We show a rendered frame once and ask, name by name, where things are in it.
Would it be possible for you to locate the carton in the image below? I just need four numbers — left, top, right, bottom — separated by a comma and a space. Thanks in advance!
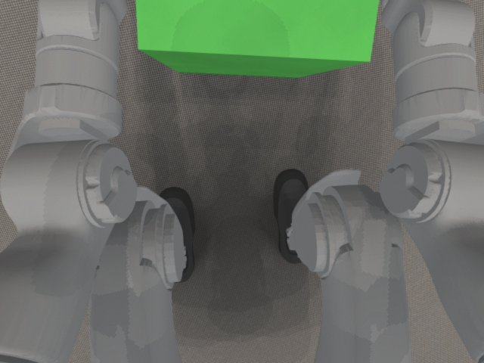
136, 0, 379, 79

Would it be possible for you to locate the left robot forearm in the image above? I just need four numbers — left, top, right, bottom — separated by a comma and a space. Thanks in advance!
0, 0, 127, 212

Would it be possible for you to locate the right robot forearm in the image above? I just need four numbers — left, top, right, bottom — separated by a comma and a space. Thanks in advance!
381, 0, 484, 145

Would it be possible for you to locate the left robot upper arm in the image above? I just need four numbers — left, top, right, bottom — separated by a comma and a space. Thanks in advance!
0, 139, 138, 363

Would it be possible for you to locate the robot right thigh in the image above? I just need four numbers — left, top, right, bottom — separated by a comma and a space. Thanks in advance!
299, 185, 411, 363

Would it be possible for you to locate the right robot upper arm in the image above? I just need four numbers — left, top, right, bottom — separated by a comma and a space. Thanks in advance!
379, 138, 484, 363

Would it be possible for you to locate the left robot foot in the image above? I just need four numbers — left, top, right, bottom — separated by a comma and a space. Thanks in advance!
160, 187, 195, 283

